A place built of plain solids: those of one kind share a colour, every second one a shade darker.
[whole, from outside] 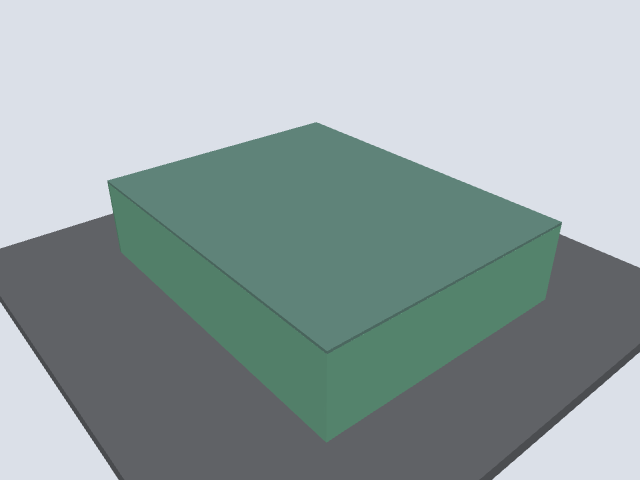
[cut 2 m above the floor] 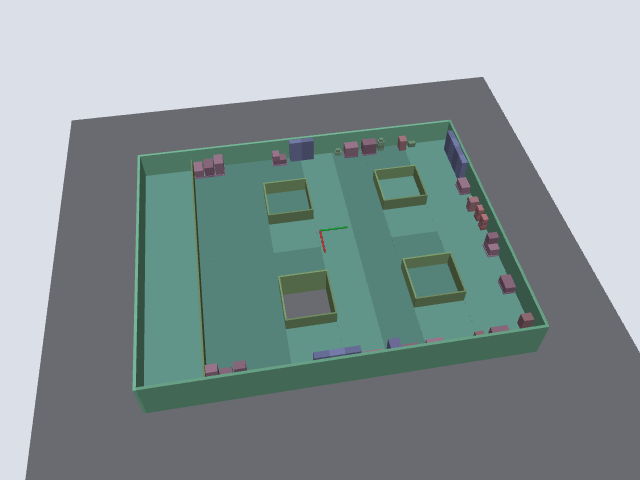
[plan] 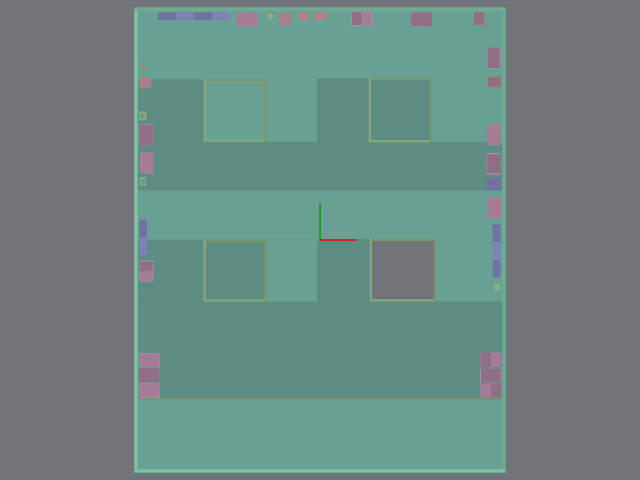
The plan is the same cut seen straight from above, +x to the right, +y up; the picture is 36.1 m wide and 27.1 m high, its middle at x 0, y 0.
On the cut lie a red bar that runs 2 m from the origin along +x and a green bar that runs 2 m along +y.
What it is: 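A closed goods hall without a stair; its walked floor is a bank 1.14 m over the ground, with five rectangular fields in it; some sunk deep, some a low step down, some level and merely marked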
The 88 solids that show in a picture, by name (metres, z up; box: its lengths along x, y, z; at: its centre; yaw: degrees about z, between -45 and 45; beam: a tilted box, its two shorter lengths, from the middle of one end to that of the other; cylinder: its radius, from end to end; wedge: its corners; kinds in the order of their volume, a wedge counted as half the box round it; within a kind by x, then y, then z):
{
 "floor_1": {"box": [3.73, 3.5, 1.19], "at": [-8.44, -1.73, 0.55]},
 "floor_2": {"box": [3.74, 3.52, 1.19], "at": [-8.44, 7.32, 0.55]},
 "floor_3": {"box": [10.14, 5.45, 1.19], "at": [-5.24, -6.2, 0.55]},
 "floor_4": {"box": [10.14, 2.77, 1.19], "at": [-5.24, 1.41, 0.55]},
 "floor_5": {"box": [10.14, 2.76, 1.19], "at": [-5.24, 4.17, 0.55]},
 "floor_6": {"box": [10.14, 3.88, 1.19], "at": [-5.24, 11.02, 0.55]},
 "floor_7": {"box": [10.14, 0.04, 0.19], "at": [-5.22, 2.79, 1.04]},
 "floor_8": {"box": [3.59, 3.54, 1.06], "at": [-4.8, -1.73, 0.48]},
 "floor_9": {"box": [3.58, 3.56, 1.09], "at": [-4.8, 7.32, 0.5]},
 "floor_10": {"box": [2.86, 3.52, 1.19], "at": [-1.6, 7.32, 0.55]},
 "floor_11": {"box": [2.85, 3.5, 1.19], "at": [-1.59, -1.73, 0.55]},
 "floor_12": {"box": [20.61, 4.05, 1.02], "at": [0.0, -10.93, 0.46]},
 "floor_13": {"box": [2.91, 3.62, 1.19], "at": [1.29, 7.33, 0.55]},
 "floor_14": {"box": [2.97, 3.52, 1.19], "at": [1.32, -1.71, 0.55]},
 "floor_15": {"box": [3.62, 3.66, 1.05], "at": [4.53, 7.33, 0.48]},
 "floor_16": {"box": [10.47, 0.04, 0.19], "at": [5.05, 2.79, 1.04]},
 "floor_17": {"box": [10.48, 5.46, 1.19], "at": [5.07, -6.2, 0.55]},
 "floor_18": {"box": [10.48, 2.74, 1.19], "at": [5.07, 1.42, 0.55]},
 "floor_19": {"box": [10.48, 2.73, 1.19], "at": [5.07, 4.16, 0.55]},
 "floor_20": {"box": [10.48, 3.81, 1.19], "at": [5.07, 11.05, 0.55]},
 "floor_21": {"box": [3.98, 3.62, 1.19], "at": [8.31, 7.33, 0.55]},
 "floor_22": {"box": [3.76, 3.52, 1.19], "at": [8.43, -1.71, 0.55]},
 "wall_1": {"box": [0.2, 25.87, 6.26], "at": [-10.39, 0.0, 3.08]},
 "wall_2": {"box": [20.97, 0.2, 6.26], "at": [0.0, -13.04, 3.08]},
 "wall_3": {"box": [20.97, 0.2, 6.26], "at": [0.0, 13.04, 3.08]},
 "wall_4": {"box": [0.2, 25.87, 6.26], "at": [10.39, 0.0, 3.08]},
 "roof_1": {"box": [20.97, 26.27, 0.2], "at": [0.0, 0.0, 6.31]},
 "guard_wall_1": {"box": [0.12, 3.5, 1.19], "at": [-6.51, -1.73, 1.6]},
 "guard_wall_2": {"box": [0.12, 3.52, 1.15], "at": [-6.5, 7.32, 1.62]},
 "guard_wall_3": {"box": [3.31, 0.12, 1.19], "at": [-4.8, -3.42, 1.6]},
 "guard_wall_4": {"box": [3.31, 0.12, 1.19], "at": [-4.8, -0.04, 1.6]},
 "guard_wall_5": {"box": [3.29, 0.12, 1.15], "at": [-4.8, 5.61, 1.62]},
 "guard_wall_6": {"box": [3.29, 0.12, 1.15], "at": [-4.8, 9.02, 1.62]},
 "guard_wall_7": {"box": [0.12, 3.52, 1.15], "at": [-3.09, 7.32, 1.62]},
 "guard_wall_8": {"box": [0.12, 3.5, 1.19], "at": [-3.08, -1.73, 1.6]},
 "guard_wall_9": {"box": [20.57, 0.12, 1.23], "at": [0.0, -8.99, 1.58]},
 "guard_wall_10": {"box": [0.12, 3.62, 1.19], "at": [2.81, 7.33, 1.6]},
 "guard_wall_11": {"box": [0.12, 3.52, 2.25], "at": [2.86, -1.71, 1.07]},
 "guard_wall_12": {"box": [3.33, 0.12, 1.19], "at": [4.53, 5.58, 1.6]},
 "guard_wall_13": {"box": [3.33, 0.12, 1.19], "at": [4.53, 9.09, 1.6]},
 "guard_wall_14": {"box": [3.5, 0.12, 2.25], "at": [4.67, -3.41, 1.07]},
 "guard_wall_15": {"box": [3.5, 0.12, 2.25], "at": [4.67, -0.01, 1.07]},
 "guard_wall_16": {"box": [0.12, 3.62, 1.19], "at": [6.26, 7.33, 1.6]},
 "guard_wall_17": {"box": [0.12, 3.52, 2.25], "at": [6.48, -1.71, 1.07]},
 "load_1": {"box": [0.77, 1.16, 1.04], "at": [-9.83, 5.91, 1.8], "yaw": -0.1},
 "load_2": {"box": [0.75, 1.14, 0.46], "at": [-9.82, -1.76, 1.52], "yaw": 0.2},
 "load_3": {"box": [0.75, 0.57, 0.46], "at": [-9.81, -2.04, 1.98], "yaw": 0.2},
 "load_4": {"box": [0.78, 1.12, 0.92], "at": [-9.79, 4.35, 1.75], "yaw": 0.1},
 "load_5": {"box": [1.13, 0.76, 0.87], "at": [-9.65, -7.63, 1.72], "yaw": 0.1},
 "load_6": {"box": [1.12, 0.74, 1.21], "at": [-9.64, -6.79, 1.89], "yaw": 0.1},
 "load_7": {"box": [1.15, 0.73, 0.68], "at": [-9.63, -8.49, 1.62], "yaw": -0.1},
 "load_8": {"box": [1.16, 0.72, 0.63], "at": [-4.15, 12.45, 1.6], "yaw": 0.2},
 "load_9": {"box": [0.57, 0.74, 0.65], "at": [2.08, 12.5, 2.26], "yaw": -0.3},
 "load_10": {"box": [1.14, 0.74, 0.65], "at": [2.36, 12.49, 1.61], "yaw": 0.1},
 "load_11": {"box": [1.16, 0.75, 0.55], "at": [5.73, 12.46, 1.56], "yaw": -0.4},
 "load_12": {"box": [0.57, 0.76, 0.5], "at": [9.35, -6.75, 2.04], "yaw": 0.1},
 "load_13": {"box": [0.57, 0.76, 0.57], "at": [9.37, -8.5, 2.14], "yaw": 0.4},
 "load_14": {"box": [1.14, 0.76, 0.5], "at": [9.63, -6.75, 1.54]},
 "load_15": {"box": [1.13, 0.76, 0.57], "at": [9.65, -8.5, 1.57], "yaw": -0.3},
 "load_16": {"box": [1.11, 0.77, 0.45], "at": [9.65, -7.65, 1.51]},
 "load_17": {"box": [0.77, 1.1, 0.52], "at": [9.79, 4.3, 1.54], "yaw": -0.3},
 "load_18": {"box": [0.78, 1.11, 0.7], "at": [9.79, 5.96, 1.63], "yaw": 0.1},
 "load_19": {"box": [0.72, 1.17, 1.07], "at": [9.79, 10.29, 1.82], "yaw": 0.1},
 "load_20": {"box": [0.77, 1.15, 0.46], "at": [9.82, 1.82, 1.51], "yaw": 0.3},
 "shelving_1": {"box": [0.45, 1.0, 2.1], "at": [-9.99, -0.34, 2.19]},
 "shelving_2": {"box": [0.45, 1.0, 2.1], "at": [-9.99, 0.66, 2.19]},
 "shelving_3": {"box": [1.0, 0.45, 2.1], "at": [-8.63, 12.64, 2.19]},
 "shelving_4": {"box": [1.0, 0.45, 2.1], "at": [-7.63, 12.64, 2.19]},
 "shelving_5": {"box": [1.0, 0.45, 2.1], "at": [-6.63, 12.64, 2.19]},
 "shelving_6": {"box": [1.0, 0.45, 2.1], "at": [-5.63, 12.64, 2.19]},
 "shelving_7": {"box": [0.45, 1.0, 2.1], "at": [9.96, -1.62, 2.19]},
 "shelving_8": {"box": [0.45, 1.0, 2.1], "at": [9.96, -0.62, 2.19]},
 "shelving_9": {"box": [0.45, 1.0, 2.1], "at": [9.96, 0.38, 2.19]},
 "bin_1": {"box": [0.72, 0.58, 1.06], "at": [-9.87, 8.85, 1.67]},
 "bin_2": {"box": [0.58, 0.72, 1.06], "at": [-1.97, 12.49, 1.67]},
 "bin_3": {"box": [0.58, 0.72, 1.06], "at": [8.98, 12.5, 1.67]},
 "bin_4": {"box": [0.72, 0.58, 1.06], "at": [9.85, 8.94, 1.67]},
 "cage_trolley_1": {"box": [0.8, 0.72, 1.66], "at": [9.81, 3.16, 1.97], "yaw": 2.0},
 "pallet_1": {"box": [0.8, 1.2, 0.14], "at": [-9.79, 4.35, 1.21]},
 "pallet_2": {"box": [1.2, 0.8, 0.14], "at": [-9.63, -8.49, 1.21]},
 "pallet_3": {"box": [1.2, 0.8, 0.14], "at": [9.65, -8.49, 1.21]},
 "pallet_4": {"box": [1.2, 0.8, 0.14], "at": [9.65, -7.65, 1.21]},
 "pallet_5": {"box": [0.8, 1.2, 0.14], "at": [9.79, 4.3, 1.21]},
 "pallet_6": {"box": [0.8, 1.2, 0.14], "at": [9.79, 5.95, 1.21]},
 "crate_1": {"box": [0.6, 0.4, 0.3], "at": [-0.94, 12.64, 2.19], "yaw": -0.5},
 "crate_2": {"box": [0.6, 0.4, 0.3], "at": [0.03, 12.64, 2.19], "yaw": 0.6},
 "carton_1": {"box": [0.34, 0.61, 0.42], "at": [-9.98, 9.75, 1.35], "yaw": 1.8},
 "carton_2": {"box": [0.33, 0.4, 0.28], "at": [10.0, -2.66, 2.11], "yaw": 0.4}
}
